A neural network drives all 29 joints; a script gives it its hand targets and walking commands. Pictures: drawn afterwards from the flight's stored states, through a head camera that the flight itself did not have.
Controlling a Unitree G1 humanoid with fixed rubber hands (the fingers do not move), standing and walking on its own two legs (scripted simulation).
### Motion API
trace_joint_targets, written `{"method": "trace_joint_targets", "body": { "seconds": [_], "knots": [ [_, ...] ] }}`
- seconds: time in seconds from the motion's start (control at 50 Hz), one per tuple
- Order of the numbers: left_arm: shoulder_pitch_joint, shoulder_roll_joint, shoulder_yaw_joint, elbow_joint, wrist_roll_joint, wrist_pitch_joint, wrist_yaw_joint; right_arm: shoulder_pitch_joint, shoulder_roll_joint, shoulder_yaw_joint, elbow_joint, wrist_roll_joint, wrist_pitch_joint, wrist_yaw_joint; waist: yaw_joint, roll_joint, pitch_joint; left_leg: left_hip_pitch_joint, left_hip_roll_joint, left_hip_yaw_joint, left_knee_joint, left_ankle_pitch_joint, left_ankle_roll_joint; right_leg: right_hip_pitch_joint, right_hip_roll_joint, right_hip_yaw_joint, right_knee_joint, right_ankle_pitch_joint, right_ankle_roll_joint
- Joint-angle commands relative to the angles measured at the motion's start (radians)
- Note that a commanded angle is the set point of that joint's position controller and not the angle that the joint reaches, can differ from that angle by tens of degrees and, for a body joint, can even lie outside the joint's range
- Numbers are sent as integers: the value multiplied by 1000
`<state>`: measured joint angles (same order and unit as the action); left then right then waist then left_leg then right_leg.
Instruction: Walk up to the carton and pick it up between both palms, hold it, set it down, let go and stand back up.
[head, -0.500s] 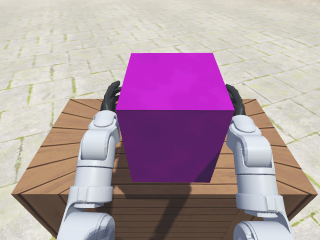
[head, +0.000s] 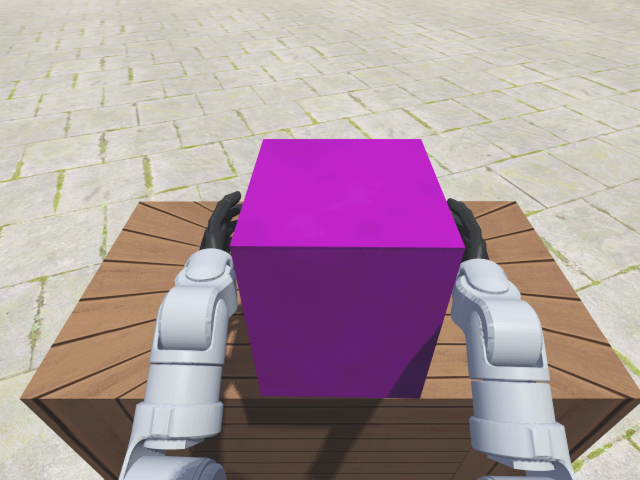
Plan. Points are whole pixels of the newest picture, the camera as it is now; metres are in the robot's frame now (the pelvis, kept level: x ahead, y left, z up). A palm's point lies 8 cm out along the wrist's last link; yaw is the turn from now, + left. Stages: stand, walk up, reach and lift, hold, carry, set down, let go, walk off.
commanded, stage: hold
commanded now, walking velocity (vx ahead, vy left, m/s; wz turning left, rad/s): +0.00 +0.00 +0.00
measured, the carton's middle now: (340, 267) +0.36 +0.01 +0.13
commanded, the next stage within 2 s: none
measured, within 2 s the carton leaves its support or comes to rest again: neither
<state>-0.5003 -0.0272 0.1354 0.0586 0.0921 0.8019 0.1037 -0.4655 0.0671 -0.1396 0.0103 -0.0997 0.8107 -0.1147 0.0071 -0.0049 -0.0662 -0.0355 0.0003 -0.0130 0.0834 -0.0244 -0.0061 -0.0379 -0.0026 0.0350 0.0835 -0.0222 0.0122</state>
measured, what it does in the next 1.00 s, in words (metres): stands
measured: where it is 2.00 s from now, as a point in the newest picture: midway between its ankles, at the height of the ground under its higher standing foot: outside the picture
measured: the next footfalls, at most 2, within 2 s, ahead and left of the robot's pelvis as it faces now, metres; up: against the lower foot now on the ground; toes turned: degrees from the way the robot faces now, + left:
none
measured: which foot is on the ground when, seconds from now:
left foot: down 0.00-1.00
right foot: down 0.00-1.00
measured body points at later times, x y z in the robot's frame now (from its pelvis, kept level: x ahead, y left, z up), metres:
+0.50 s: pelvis -0.01 +0.00 +0.00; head -0.02 +0.00 +0.45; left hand +0.37 +0.15 +0.18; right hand +0.37 -0.14 +0.18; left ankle +0.02 +0.12 -0.76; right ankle +0.02 -0.13 -0.76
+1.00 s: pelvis -0.01 -0.01 +0.00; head -0.06 -0.01 +0.45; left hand +0.34 +0.14 +0.21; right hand +0.34 -0.15 +0.21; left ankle +0.02 +0.12 -0.76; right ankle +0.02 -0.13 -0.76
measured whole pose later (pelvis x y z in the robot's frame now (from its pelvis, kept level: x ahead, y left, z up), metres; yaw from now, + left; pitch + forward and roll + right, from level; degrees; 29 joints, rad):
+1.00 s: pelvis -0.01 -0.01 +0.00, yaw +0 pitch -2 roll +0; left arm -0.57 -0.03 0.15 0.04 0.12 0.80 0.10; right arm -0.54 0.04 -0.15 -0.01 -0.12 0.81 -0.10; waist 0.01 0.00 -0.10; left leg -0.04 0.01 -0.02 0.08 0.00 -0.01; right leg -0.05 0.00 0.03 0.09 -0.01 0.00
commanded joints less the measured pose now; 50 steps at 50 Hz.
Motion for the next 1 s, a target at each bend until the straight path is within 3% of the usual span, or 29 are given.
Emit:
{"method": "trace_joint_targets", "body": {
  "seconds": [0.0,0.02,0.04,0.08,0.1,0.14,0.18,0.2,0.24,0.28,0.34,0.38,0.44,0.46,0.5,0.56,0.6,0.64,0.7,0.74,0.78,0.84,0.86,0.88,0.9,0.94,0.96,0.98],
  "knots": [
    [-670,-496,-472,-294,-184,-68,-152,-712,492,494,-281,186,-79,136,0,13,-417,145,-43,21,62,237,-34,27,58,-49,39,149,31],
    [-656,-502,-474,-282,-192,-72,-145,-732,498,519,-307,195,-80,135,10,-25,-461,158,-42,16,67,216,-27,41,53,-44,43,141,36],
    [-662,-510,-505,-306,-199,-74,-138,-728,495,529,-316,197,-77,127,1,-12,-496,159,-42,18,68,216,-23,47,55,-43,53,155,37],
    [-640,-491,-481,-285,-189,-68,-128,-733,462,528,-327,194,-73,123,6,-49,-513,167,-40,17,65,177,-18,43,58,-50,54,104,33],
    [-629,-499,-462,-227,-169,-56,-127,-707,440,491,-283,172,-62,120,9,-7,-478,131,-33,14,54,131,-22,27,58,-54,48,52,30],
    [-589,-438,-378,-99,-117,-34,-134,-629,420,429,-116,111,-32,132,10,-60,-330,90,-36,30,26,12,-18,1,55,-59,20,-43,38],
    [-579,-402,-321,-8,-71,-31,-153,-602,391,346,14,72,-30,152,-3,4,-242,62,-42,42,1,-79,-26,-34,54,-67,-10,-126,28],
    [-569,-387,-280,46,-56,-30,-159,-591,368,301,74,56,-34,165,3,27,-198,53,-45,43,-9,-94,-30,-45,57,-70,-18,-147,24],
    [-615,-387,-228,92,-31,-56,-173,-629,393,253,148,31,-56,188,-10,12,-164,65,-41,37,-6,-107,-21,-65,54,-64,-20,-160,21],
    [-652,-417,-225,64,-40,-85,-186,-674,419,252,122,51,-92,197,0,33,-197,57,-36,30,-7,-67,-21,-59,47,-54,-16,-129,24],
    [-787,-491,-312,-59,-99,-140,-183,-826,468,322,-52,112,-158,177,6,28,-375,69,-41,33,43,83,-4,-14,45,-37,35,65,33],
    [-843,-527,-404,-175,-160,-167,-165,-850,520,390,-112,154,-177,153,-13,49,-580,136,-35,16,66,203,-11,39,44,-35,59,176,34],
    [-803,-542,-483,-233,-197,-152,-125,-823,508,474,-195,196,-168,120,12,17,-700,207,-30,11,91,335,-18,67,57,-33,75,266,38],
    [-732,-525,-496,-206,-204,-138,-116,-766,491,486,-190,190,-147,107,-8,-3,-654,202,-33,8,90,348,-26,94,54,-29,75,303,40],
    [-596,-493,-452,-147,-176,-89,-108,-610,433,450,-112,149,-93,101,-5,5,-531,212,-32,9,73,324,-42,92,60,-36,36,243,33],
    [-440,-440,-328,-6,-84,-49,-129,-512,379,356,-28,85,-54,126,6,10,-294,148,-41,23,14,180,-34,69,57,-42,-16,131,26],
    [-480,-410,-298,21,-63,-55,-148,-521,377,325,39,66,-61,150,-8,4,-196,108,-40,25,-24,96,-33,63,49,-52,-37,78,27],
    [-524,-431,-303,-42,-86,-74,-162,-589,414,343,-45,82,-82,162,-11,-37,-183,85,-42,19,-14,129,-16,55,47,-42,-15,134,35],
    [-651,-487,-382,-181,-132,-112,-162,-694,503,421,-174,150,-120,155,0,0,-357,101,-44,10,14,209,-11,103,41,-24,27,235,37],
    [-736,-522,-500,-360,-201,-133,-146,-737,549,527,-284,215,-132,144,-4,8,-546,150,-46,15,38,292,-12,141,47,-24,64,318,47],
    [-762,-540,-589,-441,-237,-127,-129,-771,539,583,-379,260,-130,118,0,52,-658,156,-47,15,69,319,-22,162,47,-18,95,361,39],
    [-626,-476,-554,-362,-213,-71,-107,-622,464,566,-301,211,-67,94,3,8,-557,175,-41,15,50,247,-26,110,52,-38,61,231,46],
    [-562,-453,-502,-269,-179,-48,-108,-568,428,512,-246,177,-47,93,-6,13,-473,153,-42,16,41,154,-27,79,51,-43,42,140,37],
    [-506,-433,-460,-204,-150,-27,-116,-532,412,478,-168,143,-25,100,-2,15,-366,122,-45,30,24,78,-30,53,50,-49,23,53,31],
    [-480,-419,-403,-99,-121,-8,-125,-509,389,431,-90,117,-9,110,7,-21,-251,87,-46,29,7,8,-30,21,54,-55,-8,-27,27],
    [-451,-363,-266,123,-47,2,-158,-515,349,313,110,47,2,146,-3,11,-98,55,-56,50,-20,-128,-34,-28,48,-56,-56,-204,28],
    [-478,-352,-223,157,-26,-8,-173,-504,342,265,176,23,-9,167,2,12,-36,42,-46,46,-33,-170,-33,-44,58,-72,-59,-231,27],
    [-526,-333,-191,183,-18,-31,-188,-563,329,235,195,3,-31,183,-19,-13,-13,27,-55,49,-31,-165,-21,-66,47,-59,-61,-239,34]
  ]
}}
